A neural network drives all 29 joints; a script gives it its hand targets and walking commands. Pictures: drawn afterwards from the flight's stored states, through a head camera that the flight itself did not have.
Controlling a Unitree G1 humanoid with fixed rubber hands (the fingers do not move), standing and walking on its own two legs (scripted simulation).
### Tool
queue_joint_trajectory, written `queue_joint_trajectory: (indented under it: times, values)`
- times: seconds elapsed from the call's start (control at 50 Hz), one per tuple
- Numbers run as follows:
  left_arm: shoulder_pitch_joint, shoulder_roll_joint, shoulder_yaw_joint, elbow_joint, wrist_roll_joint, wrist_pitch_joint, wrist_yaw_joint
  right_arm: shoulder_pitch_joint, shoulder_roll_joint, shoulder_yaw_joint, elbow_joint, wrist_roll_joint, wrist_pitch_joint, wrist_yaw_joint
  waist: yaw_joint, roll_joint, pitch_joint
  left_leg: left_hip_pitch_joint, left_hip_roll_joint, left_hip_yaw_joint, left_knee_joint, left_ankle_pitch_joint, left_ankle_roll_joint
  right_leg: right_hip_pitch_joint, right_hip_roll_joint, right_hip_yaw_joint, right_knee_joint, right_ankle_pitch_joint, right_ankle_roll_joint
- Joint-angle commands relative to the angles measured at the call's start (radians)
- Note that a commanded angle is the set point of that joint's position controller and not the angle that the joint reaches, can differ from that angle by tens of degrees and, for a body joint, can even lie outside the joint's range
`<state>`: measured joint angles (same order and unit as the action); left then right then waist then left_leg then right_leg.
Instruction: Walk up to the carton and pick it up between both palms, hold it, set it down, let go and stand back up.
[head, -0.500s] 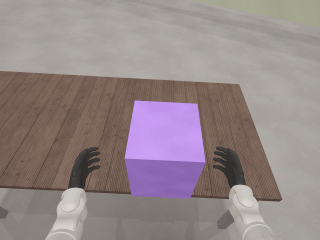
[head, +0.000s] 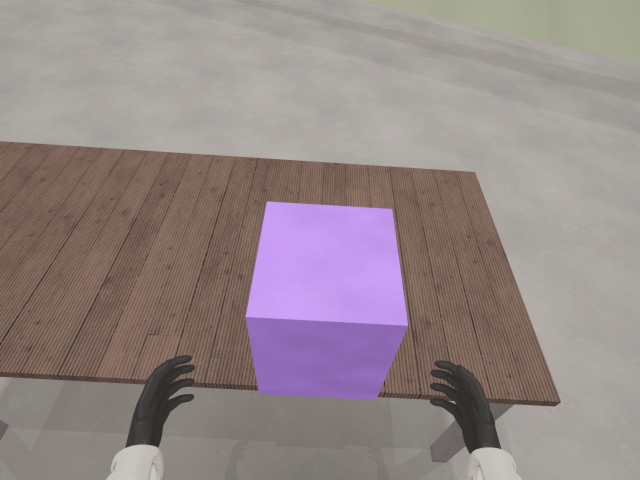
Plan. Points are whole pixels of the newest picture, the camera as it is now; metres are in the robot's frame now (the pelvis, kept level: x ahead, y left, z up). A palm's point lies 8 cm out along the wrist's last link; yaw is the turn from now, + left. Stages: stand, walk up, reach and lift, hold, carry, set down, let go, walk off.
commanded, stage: set down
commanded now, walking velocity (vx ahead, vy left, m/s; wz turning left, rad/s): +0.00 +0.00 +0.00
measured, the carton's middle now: (323, 304) +0.40 -0.01 -0.07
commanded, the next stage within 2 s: let go in 1.04 s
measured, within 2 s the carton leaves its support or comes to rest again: neither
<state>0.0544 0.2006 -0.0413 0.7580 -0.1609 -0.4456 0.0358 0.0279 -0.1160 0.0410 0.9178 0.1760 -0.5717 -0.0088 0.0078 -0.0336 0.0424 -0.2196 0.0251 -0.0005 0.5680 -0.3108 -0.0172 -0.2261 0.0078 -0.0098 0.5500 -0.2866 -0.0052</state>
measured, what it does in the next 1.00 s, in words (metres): stands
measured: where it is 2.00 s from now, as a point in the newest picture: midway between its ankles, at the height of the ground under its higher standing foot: outside the picture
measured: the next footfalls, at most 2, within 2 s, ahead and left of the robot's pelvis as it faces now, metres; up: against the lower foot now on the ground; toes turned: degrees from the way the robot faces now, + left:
none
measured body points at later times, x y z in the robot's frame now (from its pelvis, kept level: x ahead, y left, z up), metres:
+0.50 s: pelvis +0.02 +0.00 +0.01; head +0.01 +0.02 +0.46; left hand +0.20 +0.22 -0.07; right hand +0.20 -0.21 -0.06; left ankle +0.00 +0.13 -0.73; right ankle +0.01 -0.12 -0.73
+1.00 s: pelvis +0.02 +0.00 +0.01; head +0.02 +0.01 +0.46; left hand +0.19 +0.23 -0.08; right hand +0.17 -0.22 -0.08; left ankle +0.00 +0.13 -0.73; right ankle +0.01 -0.12 -0.73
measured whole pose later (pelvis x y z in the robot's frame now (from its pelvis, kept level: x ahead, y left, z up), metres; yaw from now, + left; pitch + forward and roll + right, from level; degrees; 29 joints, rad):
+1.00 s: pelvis +0.02 +0.00 +0.01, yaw -2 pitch -5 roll +0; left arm 0.18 0.20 0.00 0.53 -0.01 0.12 0.01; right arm 0.17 -0.16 -0.03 0.76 -0.02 -0.21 0.02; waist 0.02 -0.01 0.09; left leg -0.05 0.03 0.04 0.38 -0.25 -0.01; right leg -0.07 0.02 0.02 0.36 -0.21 0.00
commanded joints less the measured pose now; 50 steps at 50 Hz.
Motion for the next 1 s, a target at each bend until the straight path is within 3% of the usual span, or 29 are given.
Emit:
queue_joint_trajectory:
  times: [0.0, 0.2, 0.54, 0.78, 0.98]
  values:
    - [-0.138, 0.090, 0.030, -0.168, 0.009, 0.014, 0.005, -0.122, -0.102, -0.031, -0.138, -0.013, -0.005, 0.000, 0.001, 0.064, -0.132, 0.030, -0.038, 0.031, -0.120, 0.170, -0.033, 0.070, 0.008, 0.024, -0.123, 0.104, -0.031]
    - [-0.015, 0.090, 0.069, -0.222, 0.069, 0.161, -0.023, -0.016, -0.108, -0.028, -0.193, -0.058, 0.086, -0.014, 0.008, 0.031, -0.095, 0.125, -0.041, 0.054, -0.172, 0.307, -0.030, 0.172, 0.008, 0.027, -0.184, 0.278, -0.017]
    - [0.095, 0.079, 0.078, -0.348, 0.142, 0.361, -0.028, 0.091, -0.136, -0.068, -0.264, -0.127, 0.216, 0.004, 0.012, 0.067, -0.048, 0.226, -0.025, 0.066, -0.210, 0.425, -0.039, 0.141, 0.021, 0.001, -0.257, 0.293, -0.026]
    - [0.075, 0.086, 0.069, -0.359, 0.155, 0.499, -0.023, 0.085, -0.152, -0.099, -0.276, -0.185, 0.318, 0.016, 0.007, 0.057, -0.016, 0.205, -0.017, 0.078, -0.238, 0.330, -0.023, 0.115, 0.021, -0.011, -0.273, 0.197, -0.025]
    - [0.049, 0.100, 0.073, -0.366, 0.157, 0.539, -0.017, 0.076, -0.168, -0.109, -0.270, -0.202, 0.329, 0.026, 0.000, 0.049, -0.062, 0.209, -0.024, 0.081, -0.216, 0.350, -0.027, 0.130, 0.015, -0.011, -0.248, 0.280, -0.013]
